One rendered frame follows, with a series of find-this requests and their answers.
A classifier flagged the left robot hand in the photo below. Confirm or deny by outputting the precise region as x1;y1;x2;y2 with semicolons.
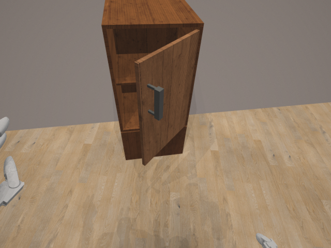
0;117;24;206

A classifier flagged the cupboard door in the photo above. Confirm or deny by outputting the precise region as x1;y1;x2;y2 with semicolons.
134;29;200;166

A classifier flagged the right robot hand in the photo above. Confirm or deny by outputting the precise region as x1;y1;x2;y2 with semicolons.
256;233;278;248

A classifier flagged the handle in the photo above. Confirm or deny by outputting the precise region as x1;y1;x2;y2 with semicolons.
147;84;164;120

